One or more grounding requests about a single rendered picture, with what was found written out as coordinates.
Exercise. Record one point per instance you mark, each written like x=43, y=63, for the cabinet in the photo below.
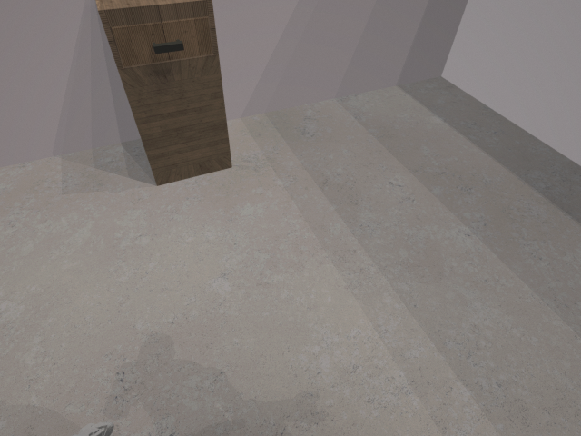
x=178, y=105

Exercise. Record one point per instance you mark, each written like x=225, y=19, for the handle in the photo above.
x=168, y=47

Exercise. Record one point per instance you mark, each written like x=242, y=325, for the drawer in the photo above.
x=135, y=42

